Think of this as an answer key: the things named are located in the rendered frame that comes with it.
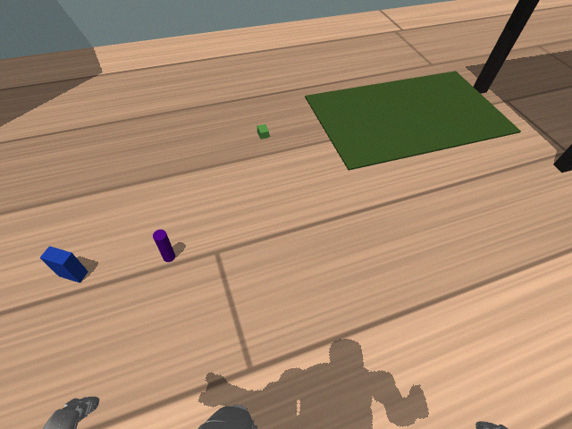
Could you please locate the left robot hand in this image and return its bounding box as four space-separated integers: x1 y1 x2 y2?
43 397 99 429

